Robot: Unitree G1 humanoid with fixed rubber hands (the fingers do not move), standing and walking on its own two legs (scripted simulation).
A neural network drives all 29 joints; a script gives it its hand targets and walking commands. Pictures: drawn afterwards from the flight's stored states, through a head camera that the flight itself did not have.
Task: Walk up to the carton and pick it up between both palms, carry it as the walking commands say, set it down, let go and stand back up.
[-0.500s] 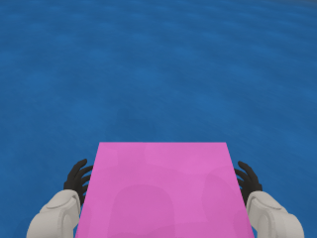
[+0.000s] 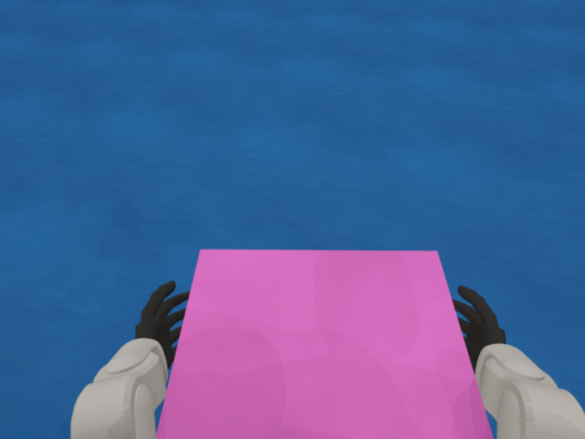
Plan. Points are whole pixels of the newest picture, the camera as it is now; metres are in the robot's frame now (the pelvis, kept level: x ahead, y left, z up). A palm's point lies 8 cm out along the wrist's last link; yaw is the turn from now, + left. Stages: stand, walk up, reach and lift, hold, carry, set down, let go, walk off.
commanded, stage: carry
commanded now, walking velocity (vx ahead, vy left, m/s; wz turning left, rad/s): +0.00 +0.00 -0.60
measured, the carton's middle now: (315, 376) +0.23 -0.02 -0.04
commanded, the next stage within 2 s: none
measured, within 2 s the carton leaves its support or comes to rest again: neither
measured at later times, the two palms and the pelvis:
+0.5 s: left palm (118, 371) +0.21 +0.20 +0.08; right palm out of the picture +0.13 -0.18 +0.09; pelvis -0.05 +0.05 +0.01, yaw -15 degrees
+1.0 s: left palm (270, 389) +0.19 +0.03 +0.07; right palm out of the picture -0.04 -0.27 +0.05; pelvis -0.10 +0.03 +0.00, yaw -36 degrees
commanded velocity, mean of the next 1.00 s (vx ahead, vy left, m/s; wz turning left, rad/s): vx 0.00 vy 0.00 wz -0.60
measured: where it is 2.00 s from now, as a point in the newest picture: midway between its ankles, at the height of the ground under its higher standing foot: outside the picture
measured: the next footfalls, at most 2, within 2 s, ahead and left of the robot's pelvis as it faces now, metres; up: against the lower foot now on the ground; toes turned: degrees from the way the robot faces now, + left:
left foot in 0.38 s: -0.01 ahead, +0.13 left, +0.00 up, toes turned -9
right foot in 0.84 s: -0.08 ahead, -0.08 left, +0.00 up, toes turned -36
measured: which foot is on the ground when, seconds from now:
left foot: up 0.00-0.36, down 0.38-0.84, up 0.86-1.00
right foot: down 0.00-0.38, up 0.40-0.82, down 0.84-1.00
